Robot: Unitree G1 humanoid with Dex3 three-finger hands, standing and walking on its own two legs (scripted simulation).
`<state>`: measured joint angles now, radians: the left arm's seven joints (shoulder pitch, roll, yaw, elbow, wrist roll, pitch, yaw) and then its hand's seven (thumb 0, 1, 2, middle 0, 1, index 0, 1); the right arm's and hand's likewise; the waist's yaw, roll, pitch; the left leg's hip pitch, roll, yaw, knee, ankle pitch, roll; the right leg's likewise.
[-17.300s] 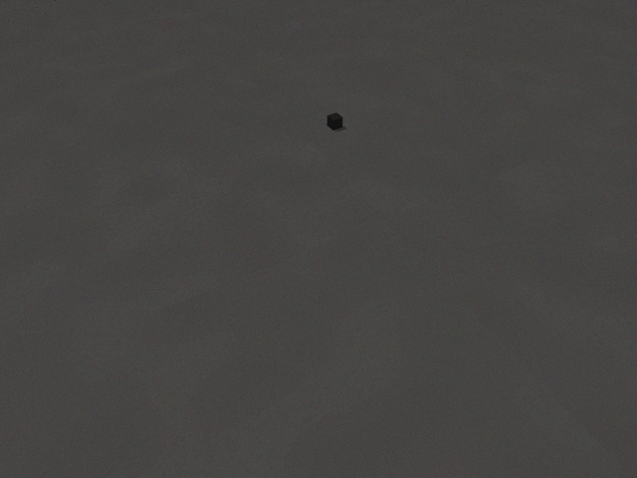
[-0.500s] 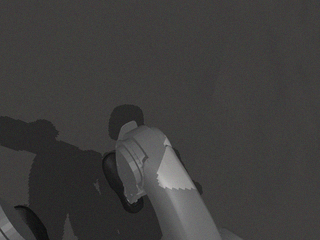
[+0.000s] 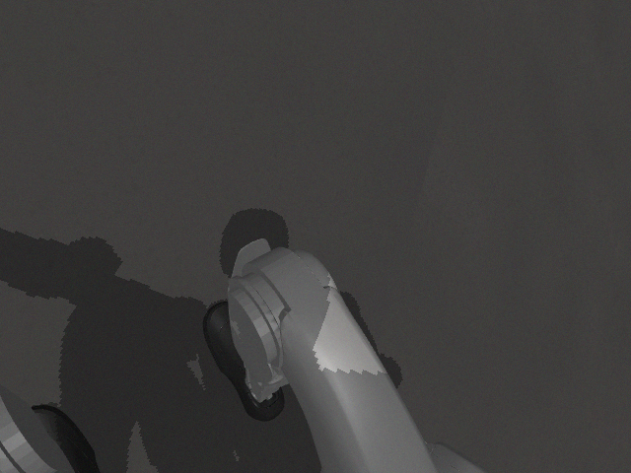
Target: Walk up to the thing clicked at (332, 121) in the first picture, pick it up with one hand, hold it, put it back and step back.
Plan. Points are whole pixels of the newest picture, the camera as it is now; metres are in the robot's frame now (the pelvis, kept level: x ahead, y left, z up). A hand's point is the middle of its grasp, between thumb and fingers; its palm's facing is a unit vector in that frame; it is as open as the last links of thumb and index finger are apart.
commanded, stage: close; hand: left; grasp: from above
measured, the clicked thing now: out of the picture +0.45 +0.36 -0.30
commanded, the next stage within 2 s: settle in 0.80 s
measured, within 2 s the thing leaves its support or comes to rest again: leaves its support in 1.16 s
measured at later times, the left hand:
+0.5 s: hand out of the picture +0.45 +0.36 -0.27, palm faces -0.23 -0.35 -0.91, open 10.1 cm
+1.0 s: hand out of the picture +0.45 +0.36 -0.27, palm faces -0.22 -0.35 -0.91, open 9.7 cm
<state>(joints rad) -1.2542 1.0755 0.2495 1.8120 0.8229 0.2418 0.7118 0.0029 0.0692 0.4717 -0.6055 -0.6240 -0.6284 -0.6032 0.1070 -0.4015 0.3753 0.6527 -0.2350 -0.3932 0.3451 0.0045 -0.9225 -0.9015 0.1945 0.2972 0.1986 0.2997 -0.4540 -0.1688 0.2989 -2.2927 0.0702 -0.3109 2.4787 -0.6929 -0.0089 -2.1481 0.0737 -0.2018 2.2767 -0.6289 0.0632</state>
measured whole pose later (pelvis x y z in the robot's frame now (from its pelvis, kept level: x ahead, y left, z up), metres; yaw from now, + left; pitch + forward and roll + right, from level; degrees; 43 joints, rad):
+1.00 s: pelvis +0.00 +0.00 +0.00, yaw +0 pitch +27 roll -16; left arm -1.26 1.09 0.24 1.79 0.84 0.24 0.69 0.00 0.00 0.54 -0.69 -0.61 -0.71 -0.59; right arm 0.12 -0.39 0.36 0.65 -0.23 -0.38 0.33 0.00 -0.92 -0.90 0.19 0.30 0.20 0.30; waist -0.44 -0.17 0.29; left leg -2.30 0.07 -0.31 2.47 -0.70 -0.01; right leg -2.15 0.07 -0.20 2.27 -0.63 0.06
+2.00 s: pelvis +0.01 -0.01 +0.01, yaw +7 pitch +35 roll -8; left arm -1.18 0.75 0.24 1.54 0.84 0.38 0.48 0.00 0.01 0.54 -0.69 -0.62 -0.71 -0.60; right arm 0.20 -0.33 0.12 0.80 -0.15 -0.30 0.27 0.00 -0.92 -0.90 0.20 0.30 0.20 0.30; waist -0.29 0.01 0.00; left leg -2.32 0.07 -0.16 2.37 -0.68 -0.01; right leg -2.24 0.03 -0.09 2.28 -0.67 0.03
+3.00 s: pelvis +0.04 -0.01 +0.29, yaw +14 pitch +25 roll -3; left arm -0.61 0.34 -0.08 1.00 0.71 0.58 0.29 0.00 -0.01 0.55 -0.70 -0.61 -0.73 -0.59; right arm 0.17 -0.24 0.01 0.84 0.05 -0.14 -0.04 0.00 -0.91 -0.90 0.20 0.30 0.20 0.30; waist -0.09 0.06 -0.21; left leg -1.34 0.07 -0.05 1.45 -0.55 -0.03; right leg -1.29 0.00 -0.05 1.41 -0.56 0.00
